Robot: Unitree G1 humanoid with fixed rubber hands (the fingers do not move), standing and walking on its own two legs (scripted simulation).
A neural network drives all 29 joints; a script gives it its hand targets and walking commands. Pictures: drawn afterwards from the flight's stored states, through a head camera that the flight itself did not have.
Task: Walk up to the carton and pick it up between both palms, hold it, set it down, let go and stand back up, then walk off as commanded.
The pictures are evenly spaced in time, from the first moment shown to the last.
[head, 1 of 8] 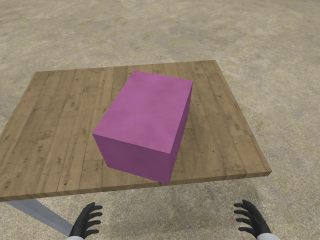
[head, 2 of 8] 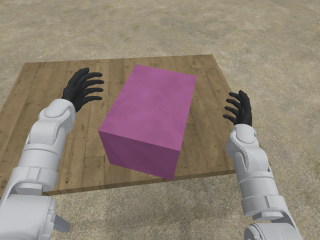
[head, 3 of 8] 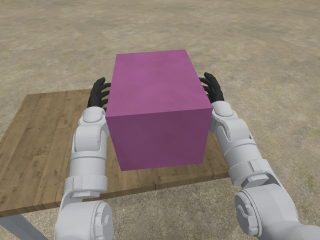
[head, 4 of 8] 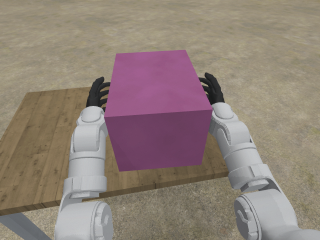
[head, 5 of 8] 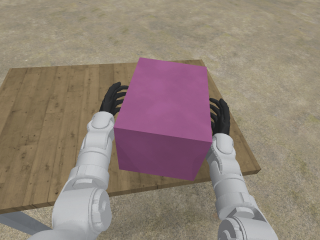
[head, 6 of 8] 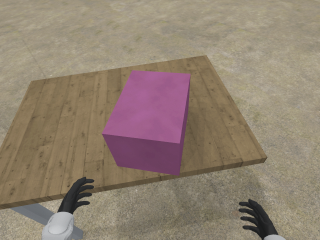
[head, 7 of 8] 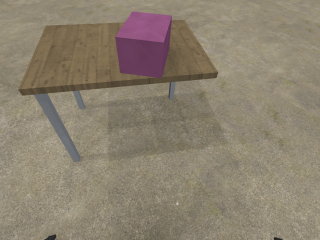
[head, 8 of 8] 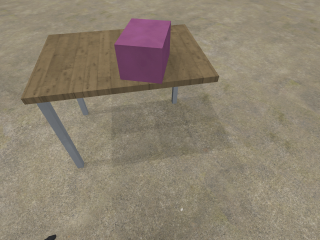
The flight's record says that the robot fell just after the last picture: no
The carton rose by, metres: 0.17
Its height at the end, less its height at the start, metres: +0.00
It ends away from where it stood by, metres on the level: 0.03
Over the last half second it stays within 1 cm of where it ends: yes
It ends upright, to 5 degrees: yes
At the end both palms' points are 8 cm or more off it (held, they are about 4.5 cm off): yes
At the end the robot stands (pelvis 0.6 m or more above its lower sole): yes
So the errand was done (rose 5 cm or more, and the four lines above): yes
